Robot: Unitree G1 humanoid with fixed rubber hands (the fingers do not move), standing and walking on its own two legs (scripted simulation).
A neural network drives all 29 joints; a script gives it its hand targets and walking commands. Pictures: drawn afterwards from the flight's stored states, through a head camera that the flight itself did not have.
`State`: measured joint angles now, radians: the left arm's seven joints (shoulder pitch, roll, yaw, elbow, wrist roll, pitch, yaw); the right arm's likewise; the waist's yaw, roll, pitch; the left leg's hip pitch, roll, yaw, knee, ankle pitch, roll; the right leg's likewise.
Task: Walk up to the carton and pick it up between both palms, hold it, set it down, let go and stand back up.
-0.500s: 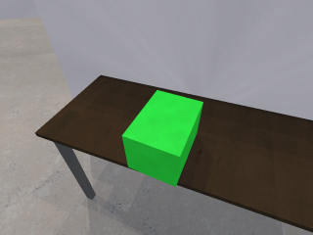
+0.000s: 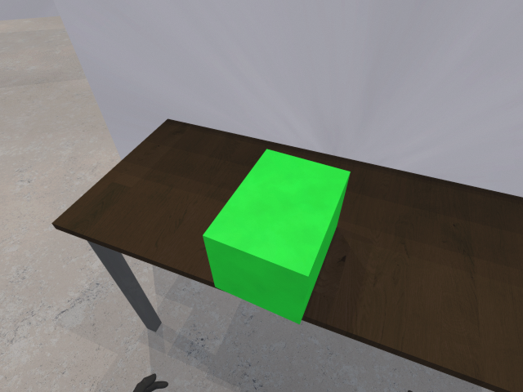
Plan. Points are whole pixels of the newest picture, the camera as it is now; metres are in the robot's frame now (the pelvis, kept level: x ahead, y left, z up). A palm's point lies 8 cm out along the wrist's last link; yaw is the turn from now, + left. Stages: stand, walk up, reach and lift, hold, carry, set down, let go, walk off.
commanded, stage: walk up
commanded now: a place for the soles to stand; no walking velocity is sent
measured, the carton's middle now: (282, 230) +0.43 -0.01 -0.01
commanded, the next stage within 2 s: none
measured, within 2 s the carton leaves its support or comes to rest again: neither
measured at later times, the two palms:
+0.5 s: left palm out of the picture +0.17 +0.21 -0.09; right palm out of the picture +0.09 -0.24 -0.10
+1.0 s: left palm out of the picture +0.12 +0.23 -0.10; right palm out of the picture +0.14 -0.23 -0.10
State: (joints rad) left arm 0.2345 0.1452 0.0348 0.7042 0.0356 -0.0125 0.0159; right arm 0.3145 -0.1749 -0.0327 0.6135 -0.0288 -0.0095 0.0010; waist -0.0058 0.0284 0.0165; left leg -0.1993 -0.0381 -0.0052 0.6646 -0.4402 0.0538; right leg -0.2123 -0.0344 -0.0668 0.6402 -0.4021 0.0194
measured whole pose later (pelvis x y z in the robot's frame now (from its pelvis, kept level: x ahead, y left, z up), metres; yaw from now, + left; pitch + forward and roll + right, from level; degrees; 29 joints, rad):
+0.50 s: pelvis +0.02 +0.00 +0.01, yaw +0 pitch -2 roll -1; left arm 0.20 0.13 0.02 0.68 0.04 -0.03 0.02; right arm 0.34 -0.19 -0.03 0.66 -0.02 0.00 -0.01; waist -0.03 0.02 0.05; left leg -0.15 -0.01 0.04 0.60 -0.41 0.04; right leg -0.26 0.01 -0.07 0.55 -0.25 -0.02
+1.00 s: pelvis +0.02 +0.01 +0.01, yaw -2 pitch +0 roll +0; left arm 0.24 0.12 0.03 0.75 0.01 -0.03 0.07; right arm 0.23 -0.20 -0.04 0.65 -0.05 0.05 0.00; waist 0.02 0.03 0.06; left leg -0.26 -0.05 0.04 0.81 -0.51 0.04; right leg -0.29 -0.01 -0.03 0.55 -0.25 -0.01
